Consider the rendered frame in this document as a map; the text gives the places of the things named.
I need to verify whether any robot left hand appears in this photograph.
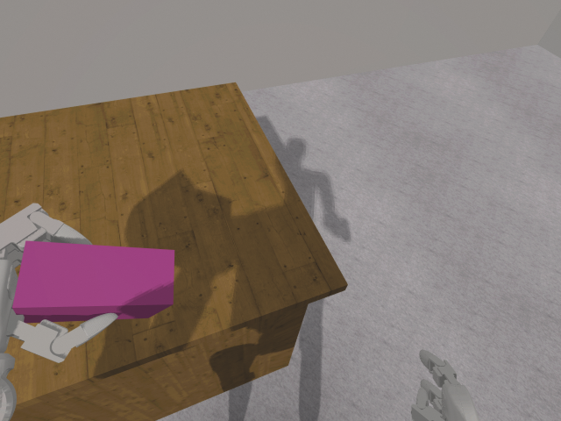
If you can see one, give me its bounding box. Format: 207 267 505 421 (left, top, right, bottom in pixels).
0 203 118 363

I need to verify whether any table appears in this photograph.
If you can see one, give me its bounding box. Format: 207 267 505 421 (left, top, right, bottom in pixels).
0 82 348 421

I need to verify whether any robot right hand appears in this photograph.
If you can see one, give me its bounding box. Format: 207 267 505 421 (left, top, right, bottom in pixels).
411 350 479 421

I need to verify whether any sponge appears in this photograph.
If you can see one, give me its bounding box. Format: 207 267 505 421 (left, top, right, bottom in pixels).
12 240 174 323

